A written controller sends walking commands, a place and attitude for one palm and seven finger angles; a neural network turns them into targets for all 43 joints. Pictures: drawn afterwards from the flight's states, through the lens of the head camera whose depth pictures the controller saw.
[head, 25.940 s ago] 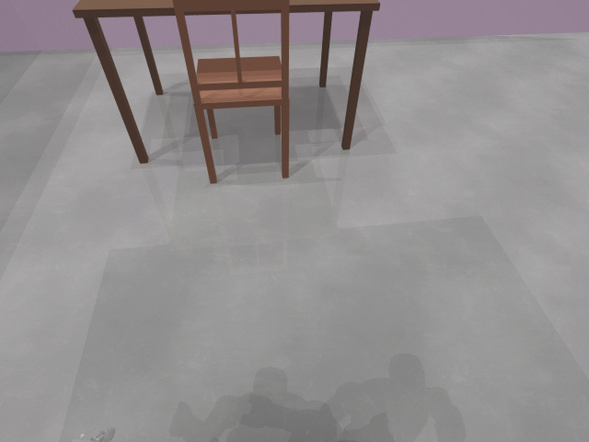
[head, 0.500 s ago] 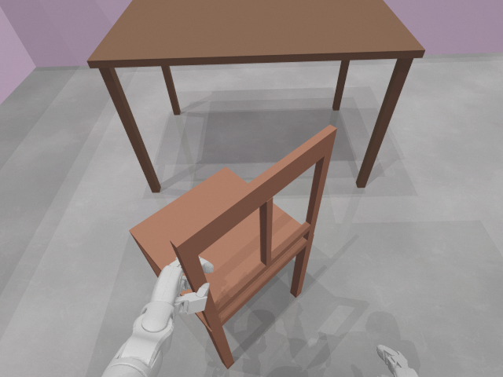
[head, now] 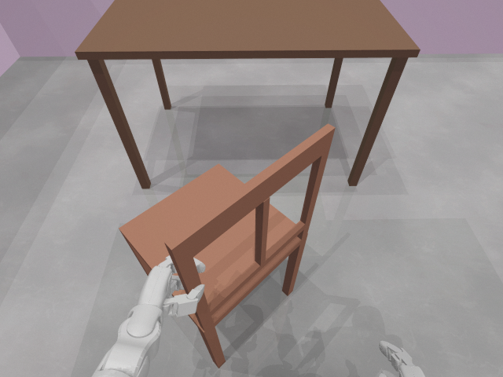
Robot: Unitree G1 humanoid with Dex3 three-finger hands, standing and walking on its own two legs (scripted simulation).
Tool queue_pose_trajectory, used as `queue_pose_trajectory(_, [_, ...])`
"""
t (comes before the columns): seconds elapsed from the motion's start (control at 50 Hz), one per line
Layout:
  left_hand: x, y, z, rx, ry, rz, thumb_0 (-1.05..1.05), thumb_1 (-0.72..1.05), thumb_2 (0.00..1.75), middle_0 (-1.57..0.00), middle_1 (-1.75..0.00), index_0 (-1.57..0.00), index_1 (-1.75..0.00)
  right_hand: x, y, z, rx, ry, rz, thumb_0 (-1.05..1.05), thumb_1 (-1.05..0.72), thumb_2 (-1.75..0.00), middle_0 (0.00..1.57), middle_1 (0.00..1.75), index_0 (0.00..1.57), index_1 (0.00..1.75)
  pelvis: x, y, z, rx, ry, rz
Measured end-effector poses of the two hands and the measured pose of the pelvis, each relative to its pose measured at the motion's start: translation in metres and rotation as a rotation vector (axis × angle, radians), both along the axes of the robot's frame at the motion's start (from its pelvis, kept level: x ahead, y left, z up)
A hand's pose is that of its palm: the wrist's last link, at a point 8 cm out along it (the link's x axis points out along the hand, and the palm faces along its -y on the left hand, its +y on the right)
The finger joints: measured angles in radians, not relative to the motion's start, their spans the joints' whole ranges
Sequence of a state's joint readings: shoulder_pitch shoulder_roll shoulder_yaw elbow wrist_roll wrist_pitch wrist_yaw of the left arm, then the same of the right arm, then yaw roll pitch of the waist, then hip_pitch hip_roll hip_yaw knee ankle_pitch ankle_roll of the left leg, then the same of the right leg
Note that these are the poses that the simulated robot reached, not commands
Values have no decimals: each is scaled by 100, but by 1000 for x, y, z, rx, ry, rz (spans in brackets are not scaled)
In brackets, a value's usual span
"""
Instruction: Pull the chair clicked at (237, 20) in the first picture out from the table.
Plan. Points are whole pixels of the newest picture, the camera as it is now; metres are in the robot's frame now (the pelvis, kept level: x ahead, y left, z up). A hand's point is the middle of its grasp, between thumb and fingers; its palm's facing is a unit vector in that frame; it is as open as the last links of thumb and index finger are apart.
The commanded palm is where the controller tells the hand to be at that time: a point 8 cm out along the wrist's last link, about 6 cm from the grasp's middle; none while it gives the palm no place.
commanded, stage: open the thumb and straighten the fingers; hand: left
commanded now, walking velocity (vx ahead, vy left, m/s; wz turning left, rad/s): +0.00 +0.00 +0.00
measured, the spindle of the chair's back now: (261, 233) +0.43 -0.02 -0.10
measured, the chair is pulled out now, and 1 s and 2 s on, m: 0.57 0.57 0.57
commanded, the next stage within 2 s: draw the fingers out of the gap in 0.60 s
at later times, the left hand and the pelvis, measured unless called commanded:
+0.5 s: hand (187, 296) +0.27 +0.12 -0.06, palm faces -0.12 -0.98 -0.18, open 16.2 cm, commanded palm +0.25 +0.17 -0.03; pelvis +0.01 +0.01 -0.02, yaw +1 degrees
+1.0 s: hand (174, 338) +0.20 +0.13 -0.06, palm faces -0.10 -0.98 -0.18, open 17.5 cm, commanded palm +0.19 +0.18 -0.03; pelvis +0.01 +0.00 -0.03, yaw +2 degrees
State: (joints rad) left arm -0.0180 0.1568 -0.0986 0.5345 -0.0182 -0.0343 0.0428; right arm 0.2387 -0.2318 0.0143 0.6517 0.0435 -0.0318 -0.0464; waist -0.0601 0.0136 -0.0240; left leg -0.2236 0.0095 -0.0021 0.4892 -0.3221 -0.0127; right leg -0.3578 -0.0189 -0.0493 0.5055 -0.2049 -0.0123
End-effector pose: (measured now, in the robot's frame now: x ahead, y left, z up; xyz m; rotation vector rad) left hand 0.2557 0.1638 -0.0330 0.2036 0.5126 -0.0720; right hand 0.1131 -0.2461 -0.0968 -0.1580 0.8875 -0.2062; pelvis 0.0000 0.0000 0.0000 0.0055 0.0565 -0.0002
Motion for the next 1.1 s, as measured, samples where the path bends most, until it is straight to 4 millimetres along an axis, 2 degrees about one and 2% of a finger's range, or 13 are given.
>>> queue_pose_trajectory(0.08, [4,7,1,5,-12,-2,5,35,64,-29,-134,-49,-140,-1,-3,-4,-1,-19,18,1,-91,-90,20,30,21,30,-2,2,-6,-1,33,3])
queue_pose_trajectory(0.18, [7,13,1,11,-2,-1,2,-5,44,-37,-132,-47,-136,2,-4,-10,-7,-37,29,1,-91,-90,20,30,20,30,-3,4,-12,0,61,4])
queue_pose_trajectory(0.26, [6,13,0,9,11,0,1,-29,33,-37,-119,-42,-122,8,0,-14,-5,-59,39,1,-91,-90,20,30,20,30,-1,6,-15,1,74,9])
queue_pose_trajectory(0.36, [5,7,-1,6,21,-8,0,-44,25,-30,-93,-32,-94,18,6,-17,1,-88,56,1,-91,-90,20,30,20,30,1,7,-19,1,83,14])
queue_pose_trajectory(0.54, [-2,8,-1,13,18,4,-1,-52,21,-12,-34,-12,-34,34,11,-15,5,-133,78,1,-91,-90,20,30,21,30,8,5,-23,-1,95,19])
queue_pose_trajectory(0.64, [-10,9,-1,14,22,9,-1,-53,21,-5,-14,-5,-14,42,9,-13,-6,-152,92,1,-91,-90,20,30,21,30,9,4,-25,-4,95,28])
queue_pose_trajectory(0.78, [-20,13,-2,10,28,21,-1,-53,21,-1,-3,-1,-3,47,7,-11,-21,-172,100,2,-91,-90,20,30,21,30,9,2,-27,-5,98,32])
queue_pose_trajectory(1.0, [-67,19,-2,11,49,30,-1,-54,21,0,0,0,0,49,9,-6,-27,-224,102,2,-91,-90,20,30,21,30,7,2,-31,-10,94,41])
queue_pose_trajectory(1.1, [-81,17,-2,11,51,27,-1,-54,21,0,0,0,0,50,14,-7,-26,-247,114,2,-91,-90,20,30,21,30,4,3,-34,-12,93,47])
